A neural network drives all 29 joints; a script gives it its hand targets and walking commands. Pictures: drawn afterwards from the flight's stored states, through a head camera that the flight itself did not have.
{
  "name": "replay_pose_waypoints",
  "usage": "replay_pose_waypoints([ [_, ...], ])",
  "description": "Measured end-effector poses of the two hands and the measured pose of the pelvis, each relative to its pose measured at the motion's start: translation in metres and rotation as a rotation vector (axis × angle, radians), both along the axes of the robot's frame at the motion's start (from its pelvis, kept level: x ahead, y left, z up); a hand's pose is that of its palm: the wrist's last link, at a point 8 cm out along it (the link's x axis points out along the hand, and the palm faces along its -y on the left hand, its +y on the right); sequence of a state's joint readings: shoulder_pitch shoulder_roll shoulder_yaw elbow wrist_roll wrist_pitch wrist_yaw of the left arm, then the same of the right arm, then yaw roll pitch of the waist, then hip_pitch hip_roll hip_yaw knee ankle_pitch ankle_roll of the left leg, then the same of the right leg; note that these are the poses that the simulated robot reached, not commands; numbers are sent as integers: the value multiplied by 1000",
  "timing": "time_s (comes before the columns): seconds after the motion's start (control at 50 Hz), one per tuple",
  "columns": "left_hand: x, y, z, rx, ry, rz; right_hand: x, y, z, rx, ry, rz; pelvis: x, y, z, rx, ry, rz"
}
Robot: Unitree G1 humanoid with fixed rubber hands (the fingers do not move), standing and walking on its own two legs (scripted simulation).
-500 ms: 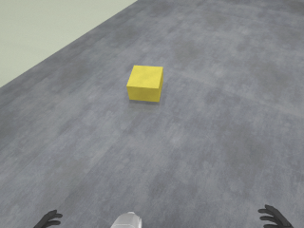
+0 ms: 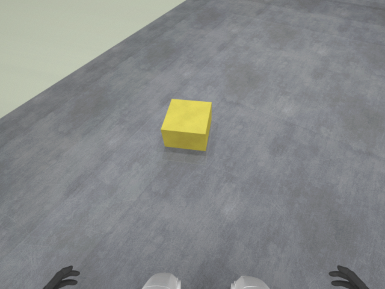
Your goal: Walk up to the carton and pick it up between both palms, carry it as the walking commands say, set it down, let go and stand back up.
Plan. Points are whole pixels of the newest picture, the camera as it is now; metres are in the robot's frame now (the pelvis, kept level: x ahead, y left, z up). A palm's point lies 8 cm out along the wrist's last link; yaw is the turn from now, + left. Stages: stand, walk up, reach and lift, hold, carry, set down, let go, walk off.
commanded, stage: walk up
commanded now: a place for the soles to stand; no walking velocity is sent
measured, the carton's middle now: (188, 124) +1.13 +0.07 -0.65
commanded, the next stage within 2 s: none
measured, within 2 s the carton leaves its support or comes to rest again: neither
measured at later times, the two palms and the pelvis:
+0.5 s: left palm (65, 222) +0.28 +0.34 -0.08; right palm (328, 226) +0.25 -0.30 -0.10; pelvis +0.17 +0.02 +0.00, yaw +0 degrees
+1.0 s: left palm (72, 176) +0.41 +0.36 -0.08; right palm (302, 174) +0.39 -0.28 -0.08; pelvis +0.31 +0.05 +0.00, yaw +0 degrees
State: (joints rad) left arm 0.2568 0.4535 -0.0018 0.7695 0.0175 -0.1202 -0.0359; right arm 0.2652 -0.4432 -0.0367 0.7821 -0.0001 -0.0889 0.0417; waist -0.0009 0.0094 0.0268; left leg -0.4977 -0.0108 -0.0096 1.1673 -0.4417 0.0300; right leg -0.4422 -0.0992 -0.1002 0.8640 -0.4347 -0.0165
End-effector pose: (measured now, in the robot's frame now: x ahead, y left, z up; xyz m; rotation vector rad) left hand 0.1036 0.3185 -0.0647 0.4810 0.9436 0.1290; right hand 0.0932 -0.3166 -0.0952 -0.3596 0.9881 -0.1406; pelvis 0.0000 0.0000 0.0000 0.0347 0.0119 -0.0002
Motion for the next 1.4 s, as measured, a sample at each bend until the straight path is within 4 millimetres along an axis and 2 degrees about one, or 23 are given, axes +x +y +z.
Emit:
replay_pose_waypoints([
  [0.14, 48, 13, 11, -2, 25, 5, 59, 12, 18, -7, -8, 0, 55, 13, 16, -10, 2, -3],
  [0.22, 81, 28, -4, -22, 36, 7, 92, 25, 18, -30, -14, -4, 88, 29, 7, -32, 20, -5],
  [0.28, 105, 34, -15, -35, 36, 14, 108, 32, 13, -44, -12, -2, 108, 37, 0, -33, -1, -1],
  [0.36, 134, 35, -13, -36, 24, 14, 124, 33, 13, -49, 13, -3, 132, 38, 2, -26, 2, 4],
  [0.44, 155, 29, -11, -26, 31, 13, 142, 26, 9, -40, 27, -5, 153, 31, 2, -15, 9, 4],
  [0.54, 184, 15, -11, -11, 12, 6, 172, 14, -5, -21, 30, -7, 182, 16, -6, -7, 1, 3],
  [0.6, 196, 14, -6, -6, 14, 10, 193, 14, -2, -16, 18, -7, 200, 15, -3, -5, -19, 2],
  [0.72, 233, 24, 5, -11, 13, 11, 231, 23, 14, -23, 8, -10, 237, 25, 10, -14, -15, 1],
  [0.78, 254, 34, -1, -25, 13, 11, 252, 33, 18, -37, 2, -11, 256, 37, 9, -28, 6, 1],
  [0.82, 266, 42, -11, -36, 16, 12, 265, 39, 16, -51, -17, -13, 269, 45, 2, -35, -3, -1],
  [0.86, 277, 47, -17, -41, 23, 19, 273, 44, 14, -59, -20, -13, 279, 51, -2, -38, -15, 1],
  [0.96, 300, 48, -15, -43, 27, 24, 288, 44, 15, -63, 7, -13, 302, 51, 1, -31, -8, 6],
  [1.12, 333, 27, -16, -19, 28, 17, 318, 24, -4, -36, 34, -18, 335, 29, -7, -10, -5, 5],
  [1.2, 346, 24, -11, -14, 25, 19, 337, 20, -3, -30, 30, -21, 353, 25, -4, -5, -34, 4],
  [1.32, 380, 32, 0, -22, 11, 17, 371, 29, 13, -37, 13, -25, 384, 34, 7, -13, -20, 3],
  [1.4, 403, 46, -11, -42, 11, 19, 396, 42, 16, -59, -10, -23, 406, 49, 2, -32, 0, 3],
])
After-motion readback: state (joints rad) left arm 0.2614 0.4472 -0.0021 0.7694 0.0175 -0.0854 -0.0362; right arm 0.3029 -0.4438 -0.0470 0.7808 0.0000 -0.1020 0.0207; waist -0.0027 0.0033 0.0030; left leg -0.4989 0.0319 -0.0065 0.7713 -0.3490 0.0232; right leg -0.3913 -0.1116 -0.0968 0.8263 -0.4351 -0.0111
